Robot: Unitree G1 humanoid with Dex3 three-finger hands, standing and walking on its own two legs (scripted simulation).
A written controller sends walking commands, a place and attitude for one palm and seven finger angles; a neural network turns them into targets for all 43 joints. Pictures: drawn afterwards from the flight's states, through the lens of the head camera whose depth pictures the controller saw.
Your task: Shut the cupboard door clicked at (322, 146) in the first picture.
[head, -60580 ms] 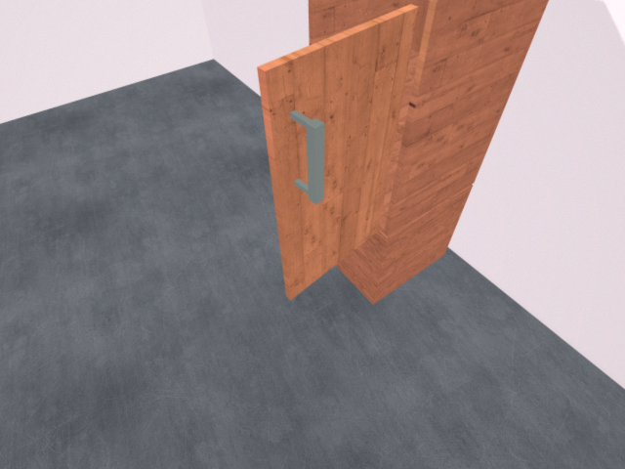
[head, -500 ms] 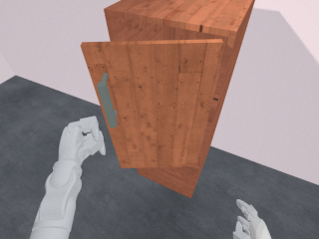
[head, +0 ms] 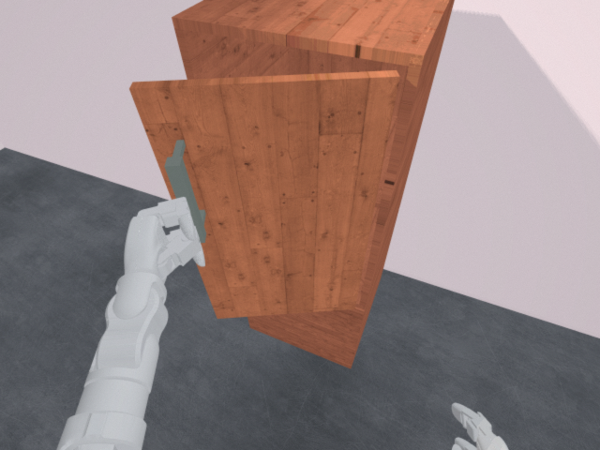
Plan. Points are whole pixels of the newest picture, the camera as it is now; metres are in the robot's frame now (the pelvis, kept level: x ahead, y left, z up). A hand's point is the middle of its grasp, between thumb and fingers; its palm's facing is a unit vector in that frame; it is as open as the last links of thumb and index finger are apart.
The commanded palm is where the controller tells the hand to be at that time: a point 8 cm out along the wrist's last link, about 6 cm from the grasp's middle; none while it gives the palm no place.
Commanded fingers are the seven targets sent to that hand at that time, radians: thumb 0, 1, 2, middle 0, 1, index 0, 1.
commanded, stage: bring the fist close to the handle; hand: left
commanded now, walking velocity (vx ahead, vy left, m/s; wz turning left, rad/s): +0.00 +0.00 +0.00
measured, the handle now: (189, 194) +0.44 +0.19 +0.11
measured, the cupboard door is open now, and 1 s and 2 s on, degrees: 27 16 0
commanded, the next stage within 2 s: push the door shut along its arc in 0.18 s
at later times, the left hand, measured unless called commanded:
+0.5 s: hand (202, 230) +0.37 +0.16 +0.11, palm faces +0.09 -1.00 -0.03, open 3.1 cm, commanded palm +0.35 +0.20 +0.11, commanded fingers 0.00 0.90 0.90 -1.30 -1.50 -1.30 -1.50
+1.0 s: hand (210, 198) +0.43 +0.16 +0.11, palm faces -0.04 -1.00 -0.03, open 3.1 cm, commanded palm +0.42 +0.20 +0.11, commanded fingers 0.00 0.90 0.90 -1.30 -1.50 -1.30 -1.50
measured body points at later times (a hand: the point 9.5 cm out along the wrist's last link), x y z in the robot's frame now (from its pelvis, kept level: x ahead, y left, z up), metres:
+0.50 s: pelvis -0.01 -0.01 +0.00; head +0.01 -0.02 +0.45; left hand +0.36 +0.21 +0.11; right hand +0.15 -0.24 -0.10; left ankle +0.00 +0.10 -0.72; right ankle +0.01 -0.10 -0.72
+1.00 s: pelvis -0.02 +0.00 -0.01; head +0.03 -0.01 +0.44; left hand +0.43 +0.21 +0.12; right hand +0.07 -0.26 -0.13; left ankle +0.00 +0.10 -0.72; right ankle +0.01 -0.10 -0.72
